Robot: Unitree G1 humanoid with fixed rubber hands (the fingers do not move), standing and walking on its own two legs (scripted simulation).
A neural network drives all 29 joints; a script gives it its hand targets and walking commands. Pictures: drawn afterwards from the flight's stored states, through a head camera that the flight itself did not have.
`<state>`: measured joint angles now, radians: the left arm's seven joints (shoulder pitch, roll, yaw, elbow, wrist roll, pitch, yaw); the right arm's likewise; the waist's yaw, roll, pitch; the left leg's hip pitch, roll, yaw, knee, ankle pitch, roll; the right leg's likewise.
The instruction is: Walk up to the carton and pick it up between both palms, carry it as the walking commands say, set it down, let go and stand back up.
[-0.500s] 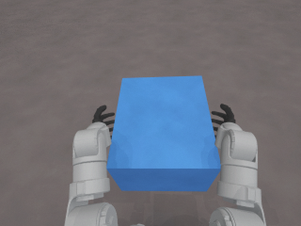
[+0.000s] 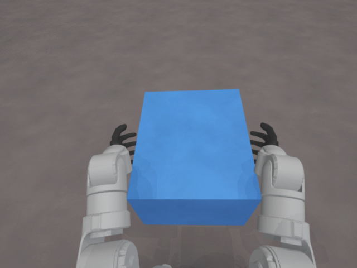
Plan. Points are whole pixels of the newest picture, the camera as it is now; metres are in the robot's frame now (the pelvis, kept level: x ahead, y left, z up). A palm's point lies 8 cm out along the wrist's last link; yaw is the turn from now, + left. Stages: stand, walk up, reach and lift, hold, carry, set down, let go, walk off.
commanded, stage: carry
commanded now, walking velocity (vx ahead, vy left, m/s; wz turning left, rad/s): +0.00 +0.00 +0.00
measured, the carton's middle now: (192, 155) +0.38 +0.00 +0.02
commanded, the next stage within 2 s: hold in 1.98 s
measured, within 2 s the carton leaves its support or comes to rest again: neither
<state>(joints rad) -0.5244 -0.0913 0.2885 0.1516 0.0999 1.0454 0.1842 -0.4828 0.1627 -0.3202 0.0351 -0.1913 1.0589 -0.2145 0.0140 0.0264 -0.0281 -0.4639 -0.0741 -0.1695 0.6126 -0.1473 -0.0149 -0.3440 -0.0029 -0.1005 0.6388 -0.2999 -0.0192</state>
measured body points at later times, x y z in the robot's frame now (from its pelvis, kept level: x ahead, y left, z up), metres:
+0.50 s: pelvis +0.00 +0.00 +0.00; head +0.00 +0.00 +0.45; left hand +0.34 +0.17 +0.07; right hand +0.33 -0.16 +0.08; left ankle +0.11 +0.11 -0.72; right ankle +0.02 -0.11 -0.72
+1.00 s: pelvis +0.01 -0.01 +0.00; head +0.03 +0.00 +0.45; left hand +0.36 +0.17 +0.07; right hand +0.36 -0.17 +0.07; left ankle +0.11 +0.11 -0.72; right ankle +0.02 -0.11 -0.72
